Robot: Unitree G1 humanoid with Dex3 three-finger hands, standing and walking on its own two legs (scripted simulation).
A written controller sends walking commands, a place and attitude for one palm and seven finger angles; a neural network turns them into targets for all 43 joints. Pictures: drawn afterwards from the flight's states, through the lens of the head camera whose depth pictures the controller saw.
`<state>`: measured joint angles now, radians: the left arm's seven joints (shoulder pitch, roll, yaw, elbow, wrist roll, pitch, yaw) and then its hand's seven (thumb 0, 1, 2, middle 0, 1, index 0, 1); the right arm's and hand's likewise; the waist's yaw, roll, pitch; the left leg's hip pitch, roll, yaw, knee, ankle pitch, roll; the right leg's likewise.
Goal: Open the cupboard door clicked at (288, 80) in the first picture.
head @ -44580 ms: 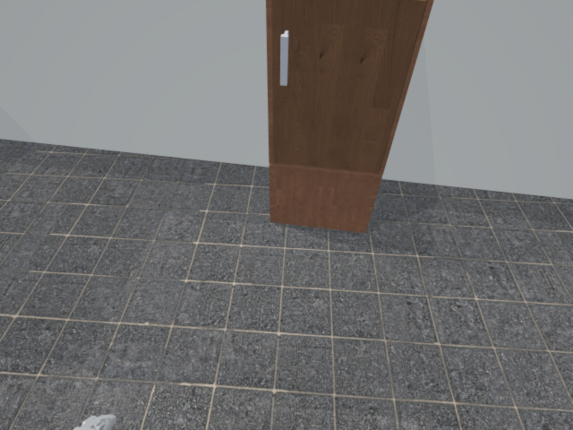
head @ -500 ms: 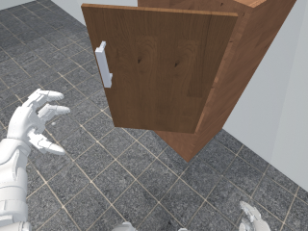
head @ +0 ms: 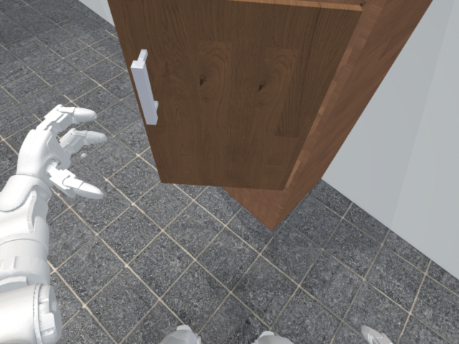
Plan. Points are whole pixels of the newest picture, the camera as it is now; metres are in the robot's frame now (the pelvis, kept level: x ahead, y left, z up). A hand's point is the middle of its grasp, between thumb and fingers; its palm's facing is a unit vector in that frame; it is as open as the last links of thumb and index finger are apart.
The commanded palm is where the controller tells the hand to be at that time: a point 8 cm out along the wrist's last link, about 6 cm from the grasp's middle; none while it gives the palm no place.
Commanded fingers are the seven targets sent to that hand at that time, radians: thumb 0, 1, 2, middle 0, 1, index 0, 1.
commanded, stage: move the hooked fingers beside the handle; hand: left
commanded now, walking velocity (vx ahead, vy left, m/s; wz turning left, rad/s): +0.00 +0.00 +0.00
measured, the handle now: (147, 89) +0.58 +0.17 +0.07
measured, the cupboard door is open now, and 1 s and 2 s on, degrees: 42 42 42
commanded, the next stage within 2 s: slide the fingers in behind the handle in 1.56 s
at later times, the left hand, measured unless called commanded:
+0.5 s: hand (105, 124) +0.48 +0.23 +0.08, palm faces -0.05 -1.00 -0.01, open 13.9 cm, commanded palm +0.46 +0.28 +0.08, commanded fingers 0.00 -0.50 0.30 -0.30 -1.20 -0.30 -1.20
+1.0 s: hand (121, 107) +0.53 +0.22 +0.07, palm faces -0.03 -1.00 -0.03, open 13.9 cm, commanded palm +0.51 +0.27 +0.07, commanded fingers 0.00 -0.50 0.30 -0.30 -1.20 -0.30 -1.20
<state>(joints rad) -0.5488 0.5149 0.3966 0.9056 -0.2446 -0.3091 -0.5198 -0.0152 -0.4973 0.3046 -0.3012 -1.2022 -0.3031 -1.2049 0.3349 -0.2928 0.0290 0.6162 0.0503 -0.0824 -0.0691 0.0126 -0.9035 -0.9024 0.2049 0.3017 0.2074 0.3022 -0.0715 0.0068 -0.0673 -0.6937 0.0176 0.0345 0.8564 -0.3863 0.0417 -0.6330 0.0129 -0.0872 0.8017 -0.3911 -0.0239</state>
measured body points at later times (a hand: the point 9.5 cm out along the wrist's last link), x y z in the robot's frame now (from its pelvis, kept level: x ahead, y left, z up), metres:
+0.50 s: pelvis +0.00 +0.01 -0.01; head +0.10 +0.03 +0.43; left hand +0.47 +0.28 +0.08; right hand +0.01 -0.27 -0.12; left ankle +0.02 +0.09 -0.70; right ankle +0.00 -0.11 -0.70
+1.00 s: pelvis +0.01 -0.01 -0.02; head +0.14 +0.01 +0.41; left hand +0.52 +0.27 +0.08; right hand -0.04 -0.27 -0.11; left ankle +0.02 +0.09 -0.70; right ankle +0.00 -0.11 -0.70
